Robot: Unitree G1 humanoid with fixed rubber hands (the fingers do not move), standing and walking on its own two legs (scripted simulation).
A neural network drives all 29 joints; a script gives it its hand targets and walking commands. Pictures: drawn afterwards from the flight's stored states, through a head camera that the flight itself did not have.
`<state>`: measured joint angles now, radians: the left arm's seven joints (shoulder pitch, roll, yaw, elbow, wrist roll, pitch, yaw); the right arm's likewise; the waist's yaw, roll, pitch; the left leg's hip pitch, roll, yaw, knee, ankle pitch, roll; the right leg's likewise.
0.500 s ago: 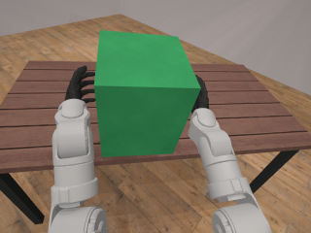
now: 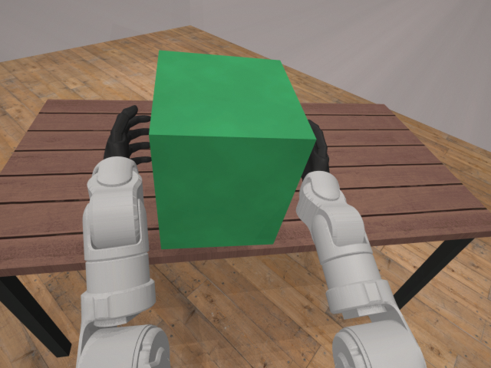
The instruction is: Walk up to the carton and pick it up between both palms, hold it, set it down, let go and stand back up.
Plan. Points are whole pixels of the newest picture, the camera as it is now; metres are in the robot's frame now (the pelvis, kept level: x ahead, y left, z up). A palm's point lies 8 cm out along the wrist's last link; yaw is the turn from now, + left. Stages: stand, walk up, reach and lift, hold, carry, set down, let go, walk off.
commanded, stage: set down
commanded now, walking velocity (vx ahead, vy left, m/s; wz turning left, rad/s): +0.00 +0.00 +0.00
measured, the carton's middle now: (220, 154) +0.43 +0.01 +0.16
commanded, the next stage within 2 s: none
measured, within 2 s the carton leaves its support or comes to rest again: neither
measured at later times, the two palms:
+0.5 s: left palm (132, 183) +0.38 +0.15 +0.13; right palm (303, 192) +0.38 -0.13 +0.11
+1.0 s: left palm (134, 180) +0.40 +0.15 +0.12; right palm (299, 190) +0.39 -0.13 +0.11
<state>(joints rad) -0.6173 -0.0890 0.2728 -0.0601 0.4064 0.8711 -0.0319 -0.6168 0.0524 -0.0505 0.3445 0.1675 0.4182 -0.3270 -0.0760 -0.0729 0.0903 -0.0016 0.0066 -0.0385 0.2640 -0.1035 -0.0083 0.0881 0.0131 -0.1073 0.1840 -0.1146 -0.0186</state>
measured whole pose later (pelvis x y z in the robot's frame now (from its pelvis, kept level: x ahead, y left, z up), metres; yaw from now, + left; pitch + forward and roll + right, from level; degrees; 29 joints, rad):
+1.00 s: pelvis +0.04 +0.00 +0.00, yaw +0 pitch -7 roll +0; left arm -0.48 -0.10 0.28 0.19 0.35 0.38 -0.04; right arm -0.46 0.09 -0.08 0.51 0.04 -0.05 -0.28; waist -0.03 -0.08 0.14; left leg 0.05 -0.01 -0.03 0.18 -0.11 0.00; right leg 0.14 0.00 -0.10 0.09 -0.12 -0.01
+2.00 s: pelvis +0.04 +0.01 +0.00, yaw +0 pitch +5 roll +0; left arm -0.75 -0.08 0.50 0.82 0.41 0.06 -0.03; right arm -0.63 0.17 -0.48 0.79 -0.34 -0.11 -0.18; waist -0.03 -0.02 -0.05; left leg -0.19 -0.02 -0.03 0.18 -0.09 0.01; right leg -0.08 0.00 -0.11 0.07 -0.08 0.00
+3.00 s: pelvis +0.05 +0.02 +0.00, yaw +0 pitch +17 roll -1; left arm -0.83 -0.05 0.60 1.02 0.46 -0.11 0.01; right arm -0.69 0.24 -0.70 0.82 -0.57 -0.19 -0.14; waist -0.02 0.00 -0.13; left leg -0.41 -0.02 -0.03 0.17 -0.06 0.01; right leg -0.30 -0.01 -0.10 0.06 -0.05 0.00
